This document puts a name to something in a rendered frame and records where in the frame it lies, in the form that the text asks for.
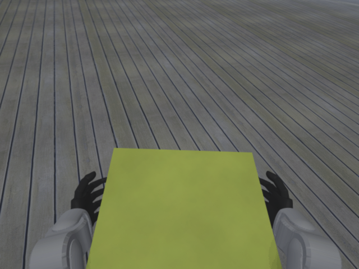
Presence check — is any robot right hand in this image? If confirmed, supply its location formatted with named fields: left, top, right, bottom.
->
left=259, top=171, right=293, bottom=228

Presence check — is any carton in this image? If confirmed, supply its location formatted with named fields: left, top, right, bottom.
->
left=86, top=148, right=282, bottom=269

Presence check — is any left robot forearm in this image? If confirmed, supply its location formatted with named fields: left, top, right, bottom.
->
left=29, top=208, right=93, bottom=269

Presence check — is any robot left hand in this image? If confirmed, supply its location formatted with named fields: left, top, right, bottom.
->
left=71, top=171, right=107, bottom=226

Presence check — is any right robot forearm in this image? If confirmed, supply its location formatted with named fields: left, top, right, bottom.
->
left=273, top=208, right=342, bottom=269

